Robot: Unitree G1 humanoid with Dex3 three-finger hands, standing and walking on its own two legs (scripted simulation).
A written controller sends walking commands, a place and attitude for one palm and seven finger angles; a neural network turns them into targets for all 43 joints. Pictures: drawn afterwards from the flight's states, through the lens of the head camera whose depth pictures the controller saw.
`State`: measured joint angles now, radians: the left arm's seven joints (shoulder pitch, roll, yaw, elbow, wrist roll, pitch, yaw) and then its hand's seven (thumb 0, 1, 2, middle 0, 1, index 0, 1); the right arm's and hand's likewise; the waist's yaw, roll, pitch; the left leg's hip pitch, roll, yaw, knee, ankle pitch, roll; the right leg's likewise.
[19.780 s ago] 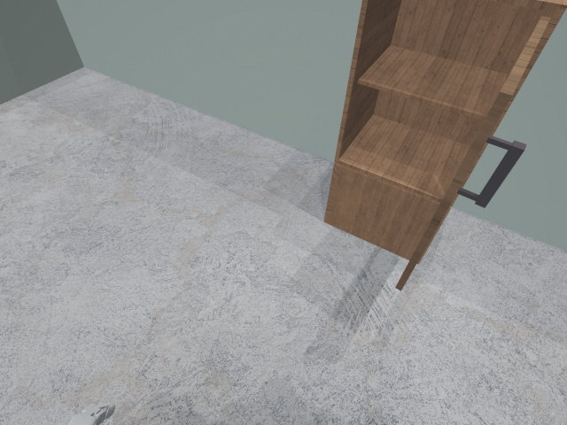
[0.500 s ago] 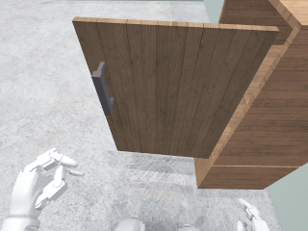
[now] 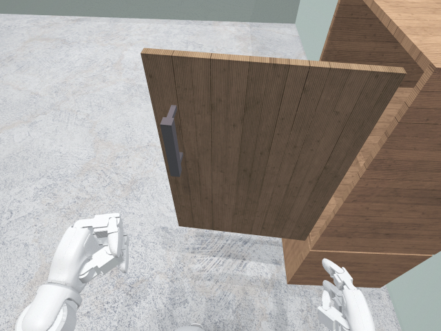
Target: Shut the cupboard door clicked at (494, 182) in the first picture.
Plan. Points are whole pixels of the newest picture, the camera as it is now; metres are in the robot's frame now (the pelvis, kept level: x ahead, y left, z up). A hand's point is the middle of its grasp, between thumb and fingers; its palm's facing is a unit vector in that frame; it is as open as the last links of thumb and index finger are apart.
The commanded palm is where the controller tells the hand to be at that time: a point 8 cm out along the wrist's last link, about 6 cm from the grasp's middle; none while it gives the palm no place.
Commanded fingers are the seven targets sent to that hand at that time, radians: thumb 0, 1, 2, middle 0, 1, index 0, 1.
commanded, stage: raise the hand and make a fist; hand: left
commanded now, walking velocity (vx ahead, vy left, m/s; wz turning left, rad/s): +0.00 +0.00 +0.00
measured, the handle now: (174, 142) +0.44 +0.14 +0.09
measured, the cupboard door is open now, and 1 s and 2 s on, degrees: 85 85 85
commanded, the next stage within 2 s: bring the fist close to the handle in 0.48 s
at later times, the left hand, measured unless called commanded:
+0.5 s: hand (121, 240) +0.23 +0.17 +0.11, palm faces +0.01 -1.00 -0.07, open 3.1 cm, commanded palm +0.20 +0.22 +0.10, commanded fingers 0.00 0.90 0.90 -1.30 -1.50 -1.30 -1.50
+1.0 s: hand (154, 221) +0.27 +0.14 +0.09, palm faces -0.06 -1.00 -0.04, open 3.2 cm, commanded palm +0.24 +0.19 +0.10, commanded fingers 0.00 0.90 0.90 -1.30 -1.50 -1.30 -1.50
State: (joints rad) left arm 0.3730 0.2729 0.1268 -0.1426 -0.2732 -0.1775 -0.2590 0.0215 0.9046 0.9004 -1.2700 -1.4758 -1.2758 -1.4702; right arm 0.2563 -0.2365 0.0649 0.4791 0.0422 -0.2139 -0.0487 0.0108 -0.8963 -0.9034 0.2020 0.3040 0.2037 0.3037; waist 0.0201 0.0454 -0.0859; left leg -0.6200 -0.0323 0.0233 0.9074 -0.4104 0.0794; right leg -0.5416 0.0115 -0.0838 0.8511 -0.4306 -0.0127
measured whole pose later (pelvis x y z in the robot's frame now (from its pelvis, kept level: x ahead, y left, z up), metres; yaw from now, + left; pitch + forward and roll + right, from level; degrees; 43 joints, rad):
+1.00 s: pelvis +0.00 -0.04 +0.01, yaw +0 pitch +6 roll +0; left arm 0.17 0.25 0.15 0.02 -0.28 -0.17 -0.25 0.02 0.90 0.90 -1.30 -1.50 -1.30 -1.50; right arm 0.26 -0.27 0.04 0.55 0.04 -0.20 -0.06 0.01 -0.90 -0.90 0.20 0.30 0.20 0.30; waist 0.00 0.05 -0.06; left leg -0.56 -0.02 0.02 0.84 -0.39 0.03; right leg -0.51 0.03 -0.08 0.82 -0.43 -0.06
